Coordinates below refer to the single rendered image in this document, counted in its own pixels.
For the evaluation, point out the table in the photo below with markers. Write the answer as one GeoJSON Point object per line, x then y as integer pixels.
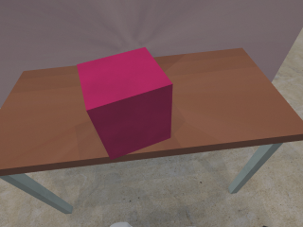
{"type": "Point", "coordinates": [220, 100]}

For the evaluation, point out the carton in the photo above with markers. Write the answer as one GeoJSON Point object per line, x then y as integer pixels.
{"type": "Point", "coordinates": [128, 98]}

